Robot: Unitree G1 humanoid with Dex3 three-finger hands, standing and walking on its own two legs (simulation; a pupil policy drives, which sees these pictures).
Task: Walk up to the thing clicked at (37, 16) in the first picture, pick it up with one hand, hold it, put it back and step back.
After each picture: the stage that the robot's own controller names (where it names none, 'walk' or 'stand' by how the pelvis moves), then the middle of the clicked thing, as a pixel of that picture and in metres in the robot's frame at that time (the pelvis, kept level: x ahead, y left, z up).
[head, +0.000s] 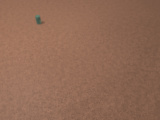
stand; (38, 19) +1.90 +0.57 -0.72
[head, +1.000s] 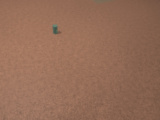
walk; (55, 29) +1.79 +0.26 -0.69
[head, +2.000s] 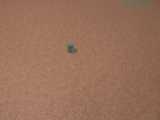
walk; (70, 47) +1.23 +0.09 -0.71
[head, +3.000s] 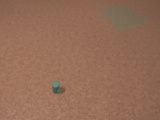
walk; (56, 87) +0.78 +0.17 -0.71
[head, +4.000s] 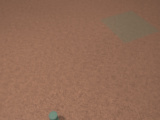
walk; (53, 118) +0.53 +0.20 -0.71
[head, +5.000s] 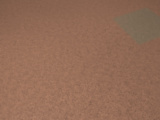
stand; out of the picture +0.41 +0.21 -0.71
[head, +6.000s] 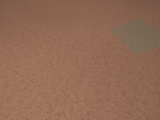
stand; out of the picture +0.37 +0.18 -0.72
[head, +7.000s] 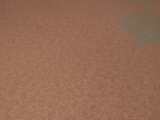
stand; out of the picture +0.34 +0.16 -0.71
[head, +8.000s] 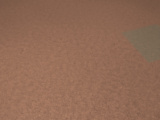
stand; out of the picture +0.31 +0.14 -0.72
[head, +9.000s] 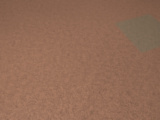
stand; out of the picture +0.32 +0.15 -0.72
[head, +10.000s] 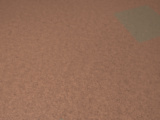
stand; out of the picture +0.37 +0.13 -0.70
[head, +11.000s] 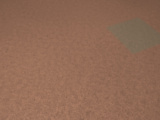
stand; out of the picture +0.35 +0.16 -0.72
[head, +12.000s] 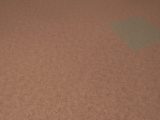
stand; out of the picture +0.38 +0.15 -0.73
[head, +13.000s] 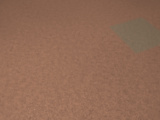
stand; out of the picture +0.37 +0.14 -0.73
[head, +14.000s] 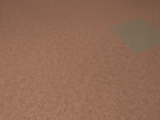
stand; out of the picture +0.37 +0.14 -0.73
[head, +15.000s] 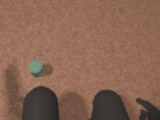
go down; (36, 68) +0.43 +0.20 -0.38
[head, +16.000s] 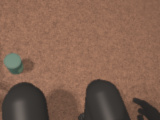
go down; (14, 64) +0.44 +0.24 -0.30
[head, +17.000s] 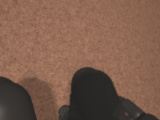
close in; out of the picture +0.41 +0.27 -0.22
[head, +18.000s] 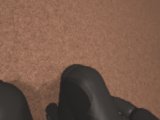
close; out of the picture +0.42 +0.28 -0.22
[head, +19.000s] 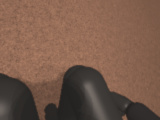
lift; out of the picture +0.39 +0.26 -0.23
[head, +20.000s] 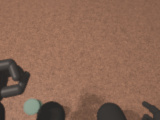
lift; (33, 106) +0.30 +0.23 -0.29
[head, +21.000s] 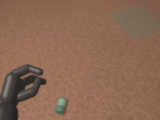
hold; (61, 105) +0.56 +0.14 -0.69
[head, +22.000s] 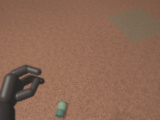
close; (61, 109) +0.55 +0.16 -0.70
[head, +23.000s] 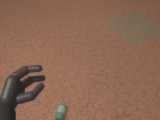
stand; (60, 112) +0.55 +0.16 -0.70
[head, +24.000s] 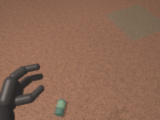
stand; (60, 107) +0.55 +0.16 -0.69
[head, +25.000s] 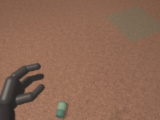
stand; (61, 109) +0.55 +0.16 -0.70
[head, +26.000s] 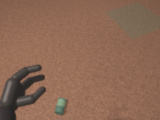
stand; (60, 106) +0.55 +0.15 -0.69
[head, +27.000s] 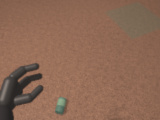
stand; (60, 105) +0.56 +0.15 -0.69
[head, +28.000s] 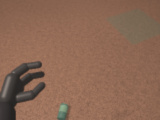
stand; (62, 111) +0.55 +0.15 -0.70
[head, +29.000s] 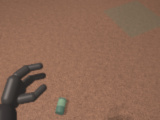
stand; (61, 106) +0.55 +0.15 -0.69
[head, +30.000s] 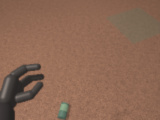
stand; (63, 110) +0.55 +0.14 -0.70
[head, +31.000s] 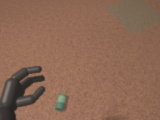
stand; (60, 102) +0.55 +0.14 -0.68
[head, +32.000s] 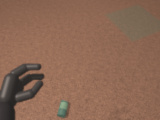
stand; (62, 108) +0.54 +0.14 -0.70
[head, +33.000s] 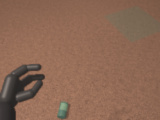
stand; (62, 110) +0.55 +0.14 -0.70
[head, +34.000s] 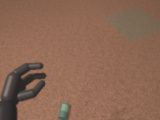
stand; (63, 111) +0.54 +0.13 -0.70
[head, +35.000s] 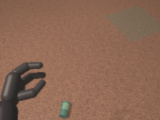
stand; (64, 109) +0.55 +0.13 -0.70
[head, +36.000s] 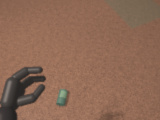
stand; (62, 97) +0.55 +0.13 -0.67
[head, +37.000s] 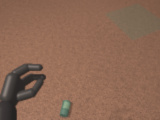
stand; (65, 108) +0.55 +0.12 -0.70
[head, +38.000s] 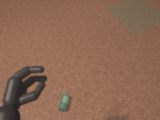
stand; (64, 102) +0.55 +0.12 -0.69
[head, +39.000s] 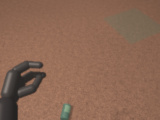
stand; (65, 112) +0.55 +0.12 -0.70
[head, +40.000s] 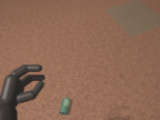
close; (65, 106) +0.54 +0.12 -0.69
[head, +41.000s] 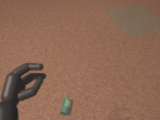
close; (65, 106) +0.55 +0.11 -0.69
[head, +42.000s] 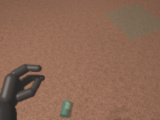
close; (65, 108) +0.54 +0.11 -0.70
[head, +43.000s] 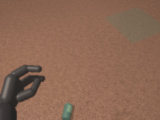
stand; (67, 111) +0.54 +0.11 -0.70
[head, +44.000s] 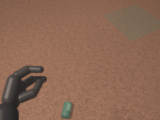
close; (66, 110) +0.54 +0.11 -0.70
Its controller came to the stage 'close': yes
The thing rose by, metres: 0.32
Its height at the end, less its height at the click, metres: -0.02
